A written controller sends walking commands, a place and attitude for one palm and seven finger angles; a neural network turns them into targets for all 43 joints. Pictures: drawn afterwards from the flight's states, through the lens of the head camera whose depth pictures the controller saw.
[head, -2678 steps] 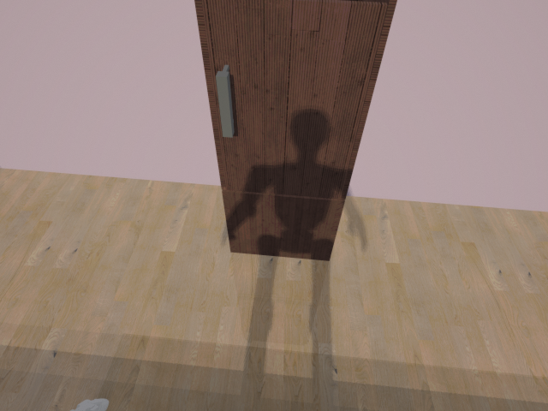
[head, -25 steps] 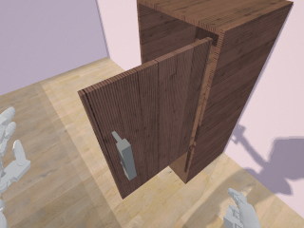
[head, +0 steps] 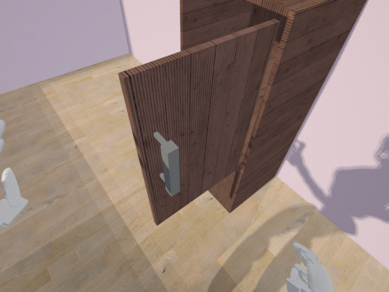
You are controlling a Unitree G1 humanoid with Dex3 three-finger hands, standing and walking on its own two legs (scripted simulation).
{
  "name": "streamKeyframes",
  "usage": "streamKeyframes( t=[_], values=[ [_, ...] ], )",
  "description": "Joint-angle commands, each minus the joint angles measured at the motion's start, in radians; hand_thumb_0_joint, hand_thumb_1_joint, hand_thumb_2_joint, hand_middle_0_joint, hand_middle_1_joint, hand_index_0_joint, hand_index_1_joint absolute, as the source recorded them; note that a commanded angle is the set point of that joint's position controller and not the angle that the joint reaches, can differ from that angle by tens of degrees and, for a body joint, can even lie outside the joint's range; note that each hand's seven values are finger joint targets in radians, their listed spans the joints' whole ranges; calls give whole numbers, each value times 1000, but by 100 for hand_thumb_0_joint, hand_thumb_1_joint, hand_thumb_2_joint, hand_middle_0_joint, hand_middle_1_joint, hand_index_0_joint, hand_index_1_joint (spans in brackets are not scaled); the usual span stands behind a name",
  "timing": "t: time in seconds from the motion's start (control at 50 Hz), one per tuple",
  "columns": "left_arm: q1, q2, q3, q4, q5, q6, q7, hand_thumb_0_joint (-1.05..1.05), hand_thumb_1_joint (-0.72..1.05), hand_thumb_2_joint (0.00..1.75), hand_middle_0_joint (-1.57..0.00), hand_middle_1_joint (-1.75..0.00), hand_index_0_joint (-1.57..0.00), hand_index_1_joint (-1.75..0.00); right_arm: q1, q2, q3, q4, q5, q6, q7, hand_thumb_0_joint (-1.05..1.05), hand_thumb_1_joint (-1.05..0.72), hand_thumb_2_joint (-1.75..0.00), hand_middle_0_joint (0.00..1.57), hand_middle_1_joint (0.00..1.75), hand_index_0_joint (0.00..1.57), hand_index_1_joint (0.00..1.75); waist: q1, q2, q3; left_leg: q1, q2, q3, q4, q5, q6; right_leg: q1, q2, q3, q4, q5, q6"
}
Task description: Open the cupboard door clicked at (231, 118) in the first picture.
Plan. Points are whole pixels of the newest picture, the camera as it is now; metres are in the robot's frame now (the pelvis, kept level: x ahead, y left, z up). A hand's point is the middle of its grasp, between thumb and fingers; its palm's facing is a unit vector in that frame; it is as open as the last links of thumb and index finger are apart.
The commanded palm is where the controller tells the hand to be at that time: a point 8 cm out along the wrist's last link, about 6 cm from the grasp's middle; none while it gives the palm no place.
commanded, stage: step back with the hand held close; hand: left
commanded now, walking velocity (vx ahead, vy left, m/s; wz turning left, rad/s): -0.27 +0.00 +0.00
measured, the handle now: (165, 164) +0.38 +0.10 +0.03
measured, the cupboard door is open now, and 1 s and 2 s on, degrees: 90 90 90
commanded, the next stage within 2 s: stop stepping back and stand still in 0.76 s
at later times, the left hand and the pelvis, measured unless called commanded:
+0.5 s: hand (29, 239) +0.15 +0.23 +0.17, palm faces +0.33 -0.80 -0.50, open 7.4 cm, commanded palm +0.08 +0.28 +0.19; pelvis -0.06 -0.02 +0.01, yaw +1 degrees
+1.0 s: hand out of the picture -0.01 +0.24 +0.18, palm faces +0.40 -0.79 -0.46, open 7.4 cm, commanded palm -0.07 +0.28 +0.19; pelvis -0.21 -0.02 +0.01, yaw +0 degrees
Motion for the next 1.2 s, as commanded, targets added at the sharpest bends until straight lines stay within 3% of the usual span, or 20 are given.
streamKeyframes(
  t=[0.0,0.08,0.14,0.2,0.28,0.34,0.44,0.52,0.58,0.62,0.7,0.78,0.86,0.92,0.96,1.0,1.02,1.08,1.14,1.18],
  values=[
    [-79,188,120,-220,-1,-78,27,0,90,90,-20,-30,-20,-30,-79,-148,-57,-147,-11,-64,-6,0,-90,-90,20,30,20,30,-24,-9,-63,-234,86,-137,-149,-338,11,146,-91,208,-150,-255,-40],
    [-54,206,139,-249,-14,-92,39,0,90,90,-20,-30,-20,-30,-80,-142,-49,-133,-11,-70,-8,0,-90,-90,20,30,20,30,-27,44,-93,-153,95,-153,-178,-302,0,83,-75,147,-140,-269,-30],
    [-19,203,170,-249,-4,-98,38,0,90,90,-20,-30,-20,-30,-100,-152,-52,-139,-12,-81,-13,0,-90,-90,20,30,20,30,-9,215,-120,-395,230,-299,-420,-401,53,365,48,49,168,-54,12],
    [-24,194,171,-224,5,-104,22,0,90,90,-20,-30,-20,-30,-103,-142,-64,-134,-23,-97,-6,0,-90,-90,20,30,20,30,-4,181,-97,-425,296,-334,-428,-349,98,385,86,71,274,-114,15],
    [-5,161,115,-203,-25,-113,7,0,90,90,-20,-30,-20,-30,-93,-133,-59,-81,-32,-124,12,0,-90,-90,20,30,20,30,-9,126,-121,-62,239,-274,-288,129,60,194,67,83,-14,-80,-7],
    [-34,204,113,-242,-35,-120,7,0,90,90,-20,-30,-20,-30,-118,-128,-56,-57,-24,-115,16,0,-90,-90,20,30,20,30,-12,88,-300,199,176,-133,-139,545,1,186,-14,144,-91,400,-3],
    [82,281,190,-231,-52,-93,8,0,90,90,-20,-30,-20,-30,-145,-95,-51,-112,4,-63,9,0,-90,-90,20,30,20,30,-10,-95,-304,79,24,-10,32,92,-54,210,-158,211,-181,689,-4],
    [62,286,199,-195,-45,-74,1,0,90,90,-20,-30,-20,-30,-177,-87,-37,-113,-8,-36,-2,0,-90,-90,20,30,20,30,-17,-66,-136,-51,30,-73,62,-77,-62,147,-217,251,-197,657,-109],
    [19,268,159,-230,-44,-83,2,0,90,90,-20,-30,-20,-30,-143,-130,-48,-105,0,-24,-23,0,-90,-90,20,30,20,30,-15,152,-191,135,120,-117,-266,603,-38,200,10,100,-76,466,13],
    [62,267,150,-210,-60,-84,-10,0,90,90,-20,-30,-20,-30,-151,-134,-63,-110,-14,-48,-10,0,-90,-90,20,30,20,30,5,296,-278,225,280,-256,-326,852,23,139,88,74,128,-183,15],
    [51,207,94,-277,-57,-58,-1,0,90,90,-20,-30,-20,-30,-95,-130,-69,-79,-15,-110,19,0,-90,-90,20,30,20,30,8,115,-270,275,323,-231,-328,688,90,14,74,104,373,-310,16],
    [-19,208,91,-278,-57,-19,14,0,90,90,-20,-30,-20,-30,-140,-127,-58,-61,-20,-126,11,0,-90,-90,20,30,20,30,-3,167,-202,116,301,-211,-471,167,79,82,77,62,410,-309,21],
    [-36,223,103,-289,-62,-10,25,0,90,90,-20,-30,-20,-30,-146,-112,-39,-63,-28,-127,5,0,-90,-90,20,30,20,30,3,264,-195,16,230,-162,-602,-222,11,241,118,-35,247,-362,-14],
    [63,249,138,-296,-72,-6,22,0,90,90,-20,-30,-20,-30,-135,-106,-39,-86,-28,-117,17,0,-90,-90,20,30,20,30,8,305,-217,13,95,-46,-494,-242,-100,367,138,-106,-202,-358,-53],
    [86,294,161,-325,-68,-31,12,0,90,90,-20,-30,-20,-30,-115,-87,-30,-68,-28,-87,25,0,-90,-90,20,30,20,30,-6,-79,-150,185,-13,3,101,-51,-108,-36,-199,226,-498,-320,-129],
    [5,354,223,-323,-65,-46,29,0,90,90,-20,-30,-20,-30,-110,-104,-18,-54,-52,-71,39,0,-90,-90,20,30,20,30,-9,-161,-131,-81,60,-79,472,-66,-108,-49,-405,364,-487,-277,-241],
    [-76,263,143,-269,-76,-38,6,0,90,90,-20,-30,-20,-30,-62,-107,-47,-39,-6,-77,33,0,-90,-90,20,30,20,30,-23,-238,-129,-193,3,-84,533,-24,-105,46,-303,321,-436,-299,-193],
    [-107,198,88,-78,-41,-37,13,0,90,90,-20,-30,-20,-30,-107,-103,-31,-23,-3,-95,-6,0,-90,-90,20,30,20,30,-32,-41,21,-77,95,-42,184,-29,-59,44,-233,154,-331,-124,-123],
    [-174,188,58,-65,-19,-48,23,0,90,90,-20,-30,-20,-30,-93,-106,-33,-21,-10,-121,-32,0,-90,-90,20,30,20,30,-21,-46,-1,122,41,79,-97,-54,-29,38,-179,116,-253,-284,-106],
    [-169,199,68,-144,-21,-64,27,0,90,90,-20,-30,-20,-30,-64,-134,-45,-44,-7,-136,-37,0,-90,-90,20,30,20,30,-26,69,-35,215,115,-59,-216,-77,20,28,-98,89,-62,-187,-59]
  ],
)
